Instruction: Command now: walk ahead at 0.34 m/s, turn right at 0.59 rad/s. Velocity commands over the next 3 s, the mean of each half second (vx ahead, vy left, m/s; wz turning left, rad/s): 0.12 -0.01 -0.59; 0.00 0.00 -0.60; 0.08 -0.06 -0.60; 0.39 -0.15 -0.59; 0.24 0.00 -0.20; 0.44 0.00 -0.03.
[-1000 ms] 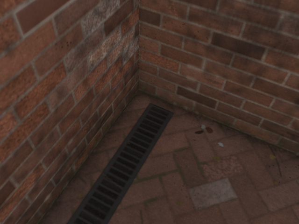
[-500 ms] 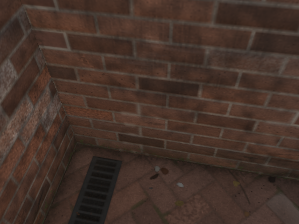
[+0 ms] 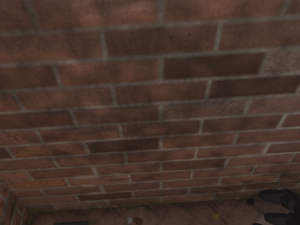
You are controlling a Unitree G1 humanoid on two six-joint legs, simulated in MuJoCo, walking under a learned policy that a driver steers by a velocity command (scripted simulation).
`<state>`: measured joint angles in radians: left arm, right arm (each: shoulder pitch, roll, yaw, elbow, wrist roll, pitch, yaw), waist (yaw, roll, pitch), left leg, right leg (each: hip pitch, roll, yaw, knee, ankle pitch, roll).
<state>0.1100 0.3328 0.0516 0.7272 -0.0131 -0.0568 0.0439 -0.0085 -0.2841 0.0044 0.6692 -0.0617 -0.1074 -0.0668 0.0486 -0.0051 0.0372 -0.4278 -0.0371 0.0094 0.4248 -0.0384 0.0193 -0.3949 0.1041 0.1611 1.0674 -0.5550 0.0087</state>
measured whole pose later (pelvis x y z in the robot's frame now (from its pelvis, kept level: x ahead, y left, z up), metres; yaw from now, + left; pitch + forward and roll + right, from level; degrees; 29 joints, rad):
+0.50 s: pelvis +0.02 -0.05 +0.01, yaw -16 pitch +2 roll +2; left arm 0.10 0.29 0.07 0.58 -0.01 0.02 0.06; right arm 0.10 -0.33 -0.06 0.87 -0.02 -0.04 -0.08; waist 0.00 0.00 0.05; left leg -0.56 -0.03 -0.02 1.00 -0.39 -0.10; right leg -0.36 0.01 0.13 0.49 -0.16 -0.01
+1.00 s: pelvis -0.03 +0.00 +0.01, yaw -34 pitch +1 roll +2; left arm 0.15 0.29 0.08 0.54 -0.03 0.07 0.02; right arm 0.24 -0.26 -0.04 0.79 -0.01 0.01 -0.10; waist -0.03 -0.06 0.03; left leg -0.25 0.02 0.14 0.45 -0.21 0.02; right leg -0.47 -0.05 0.08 1.00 -0.40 0.10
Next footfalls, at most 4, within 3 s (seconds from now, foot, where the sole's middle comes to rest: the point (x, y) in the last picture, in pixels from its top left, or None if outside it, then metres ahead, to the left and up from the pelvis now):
0.28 right None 0.08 -0.18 -0.76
0.68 left None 0.09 0.07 -0.76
1.10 right None -0.10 -0.12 -0.76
1.48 left None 0.06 0.02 -0.76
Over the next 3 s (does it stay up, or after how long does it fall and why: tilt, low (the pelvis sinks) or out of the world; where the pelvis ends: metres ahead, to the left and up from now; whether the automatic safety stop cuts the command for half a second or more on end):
stays up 0.03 -0.61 0.01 its command is cut before an obstacle from the start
